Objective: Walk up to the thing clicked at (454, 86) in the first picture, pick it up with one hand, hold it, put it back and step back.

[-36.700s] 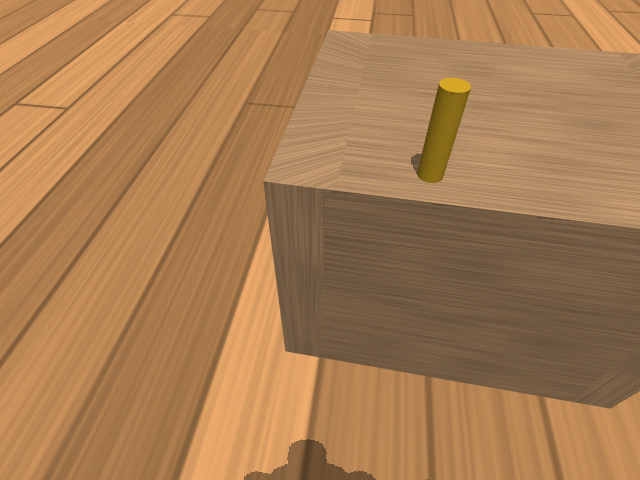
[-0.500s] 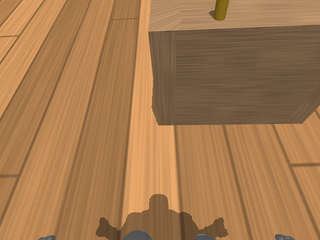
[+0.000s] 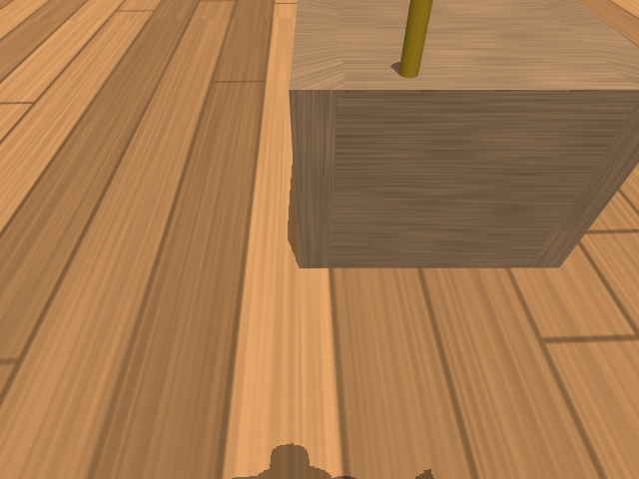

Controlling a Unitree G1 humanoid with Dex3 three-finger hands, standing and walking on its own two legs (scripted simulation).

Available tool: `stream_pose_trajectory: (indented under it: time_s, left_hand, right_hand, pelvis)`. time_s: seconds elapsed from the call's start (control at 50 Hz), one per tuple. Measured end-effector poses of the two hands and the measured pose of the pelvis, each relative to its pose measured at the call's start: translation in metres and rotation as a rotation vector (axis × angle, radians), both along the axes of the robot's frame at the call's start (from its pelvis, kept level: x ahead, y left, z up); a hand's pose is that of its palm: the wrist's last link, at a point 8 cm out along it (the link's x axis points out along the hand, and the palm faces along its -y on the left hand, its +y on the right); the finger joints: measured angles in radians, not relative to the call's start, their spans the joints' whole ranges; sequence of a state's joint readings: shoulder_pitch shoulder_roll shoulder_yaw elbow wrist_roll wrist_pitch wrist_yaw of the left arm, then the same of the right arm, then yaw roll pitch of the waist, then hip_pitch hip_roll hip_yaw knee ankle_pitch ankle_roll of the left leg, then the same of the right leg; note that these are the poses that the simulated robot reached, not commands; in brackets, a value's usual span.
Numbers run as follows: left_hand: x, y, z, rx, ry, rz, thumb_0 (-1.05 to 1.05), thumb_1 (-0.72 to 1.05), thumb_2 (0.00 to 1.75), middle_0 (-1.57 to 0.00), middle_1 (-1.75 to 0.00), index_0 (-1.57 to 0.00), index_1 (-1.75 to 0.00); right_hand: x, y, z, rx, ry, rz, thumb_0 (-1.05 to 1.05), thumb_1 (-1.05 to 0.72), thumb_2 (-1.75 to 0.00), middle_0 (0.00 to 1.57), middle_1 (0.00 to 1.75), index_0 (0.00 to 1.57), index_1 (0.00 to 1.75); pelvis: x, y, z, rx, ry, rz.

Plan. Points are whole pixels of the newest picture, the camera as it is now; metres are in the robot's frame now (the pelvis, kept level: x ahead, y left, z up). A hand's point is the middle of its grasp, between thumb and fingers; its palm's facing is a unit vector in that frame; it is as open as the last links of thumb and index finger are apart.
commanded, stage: step back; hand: right
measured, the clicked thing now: (415, 36) +1.11 -0.18 +0.08
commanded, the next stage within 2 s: stand in 0.74 s
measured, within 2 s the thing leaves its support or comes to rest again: neither
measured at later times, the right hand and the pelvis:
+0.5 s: hand out of the picture +0.11 -0.25 -0.16, palm faces -0.01 +0.93 -0.36, open 7.4 cm; pelvis +0.04 +0.01 -0.01, yaw +1 degrees
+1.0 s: hand out of the picture +0.17 -0.24 -0.14, palm faces -0.04 +0.94 -0.35, open 7.4 cm; pelvis +0.06 +0.01 +0.01, yaw +1 degrees
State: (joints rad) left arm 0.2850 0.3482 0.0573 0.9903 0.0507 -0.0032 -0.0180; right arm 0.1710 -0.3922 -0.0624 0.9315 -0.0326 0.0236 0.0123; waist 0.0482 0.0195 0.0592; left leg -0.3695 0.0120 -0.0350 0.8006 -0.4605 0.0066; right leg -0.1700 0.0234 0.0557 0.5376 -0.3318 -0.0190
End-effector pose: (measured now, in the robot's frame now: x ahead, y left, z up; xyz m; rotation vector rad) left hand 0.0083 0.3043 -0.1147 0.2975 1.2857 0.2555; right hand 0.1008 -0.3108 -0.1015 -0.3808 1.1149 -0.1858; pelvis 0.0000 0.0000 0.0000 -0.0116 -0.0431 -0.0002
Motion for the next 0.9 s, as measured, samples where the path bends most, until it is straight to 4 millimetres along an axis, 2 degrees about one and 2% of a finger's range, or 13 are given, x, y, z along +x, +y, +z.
stream_pose_trajectory:
  time_s: [0.06,0.14,0.24,0.32,0.42,0.5,0.56,0.66,0.74,0.82,0.9]
  left_hand:
    - [-0.003,0.006,0.004,0.01,-0.006,0.016,0.0,0.9,0.89,-0.21,-0.3,-0.21,-0.3]
    - [0.004,0.024,0.002,0.016,-0.022,0.024,0.0,0.9,0.9,-0.21,-0.3,-0.21,-0.3]
    - [0.029,0.04,-0.002,0.019,-0.024,-0.005,0.0,0.9,0.9,-0.21,-0.3,-0.21,-0.3]
    - [0.054,0.044,0.002,0.021,-0.045,-0.039,0.0,0.9,0.9,-0.21,-0.3,-0.21,-0.3]
    - [0.081,0.037,0.004,0.03,-0.068,-0.058,0.0,0.9,0.9,-0.2,-0.3,-0.2,-0.3]
    - [0.096,0.023,0.003,0.04,-0.088,-0.052,0.0,0.9,0.9,-0.2,-0.3,-0.2,-0.3]
    - [0.107,0.015,0.002,0.027,-0.092,-0.051,0.0,0.9,0.9,-0.21,-0.3,-0.21,-0.3]
    - [0.137,0.005,0.002,-0.007,-0.139,-0.043,0.0,0.9,0.9,-0.21,-0.3,-0.21,-0.3]
    - [0.156,0.003,0.003,-0.02,-0.172,-0.044,0.0,0.9,0.9,-0.21,-0.3,-0.21,-0.3]
    - [0.163,0.001,0.004,-0.029,-0.173,-0.049,0.0,0.9,0.9,-0.21,-0.3,-0.21,-0.3]
    - [0.161,-0.001,0.006,-0.036,-0.152,-0.054,0.0,0.9,0.9,-0.21,-0.3,-0.21,-0.3]
  right_hand:
    - [-0.002,0.003,-0.002,0.005,0.018,0.009,0.01,-0.9,-0.9,0.2,0.3,0.2,0.3]
    - [-0.001,0.017,-0.008,0.005,0.045,0.021,0.01,-0.9,-0.9,0.2,0.3,0.2,0.3]
    - [-0.003,0.039,-0.008,0.028,0.027,0.0,0.01,-0.9,-0.9,0.2,0.3,0.2,0.3]
    - [-0.009,0.043,-0.002,0.037,0.034,-0.026,0.01,-0.9,-0.9,0.21,0.3,0.2,0.3]
    - [-0.007,0.03,-0.008,0.031,0.06,-0.053,0.01,-0.9,-0.9,0.21,0.3,0.2,0.3]
    - [0.005,0.018,-0.019,0.03,0.08,-0.073,0.01,-0.9,-0.9,0.21,0.3,0.2,0.3]
    - [0.016,0.018,-0.022,0.035,0.082,-0.068,0.01,-0.9,-0.9,0.2,0.3,0.2,0.3]
    - [0.028,0.022,-0.021,0.038,0.1,-0.046,0.01,-0.9,-0.9,0.2,0.3,0.2,0.3]
    - [0.04,0.025,-0.016,0.032,0.096,-0.035,0.01,-0.9,-0.9,0.2,0.3,0.2,0.3]
    - [0.052,0.026,-0.009,0.031,0.066,-0.024,0.01,-0.9,-0.9,0.2,0.3,0.2,0.3]
    - [0.062,0.027,-0.002,0.034,0.036,-0.019,0.01,-0.9,-0.9,0.2,0.3,0.2,0.3]
  pelvis:
    - [0.002,0.005,0.001,0.0,0.003,0.022]
    - [0.006,0.018,-0.003,-0.001,0.007,0.048]
    - [0.012,0.028,-0.003,0.013,-0.001,0.027]
    - [0.021,0.026,0.002,0.012,0.0,0.01]
    - [0.032,0.018,0.0,0.014,-0.003,0.004]
    - [0.041,0.011,-0.006,-0.016,-0.009,0.016]
    - [0.049,0.01,-0.006,0.0,0.007,0.017]
    - [0.06,0.011,-0.003,0.01,0.015,0.027]
    - [0.065,0.01,-0.001,0.01,0.017,0.033]
    - [0.067,0.009,0.003,0.008,0.008,0.03]
    - [0.067,0.009,0.008,0.008,0.001,0.027]
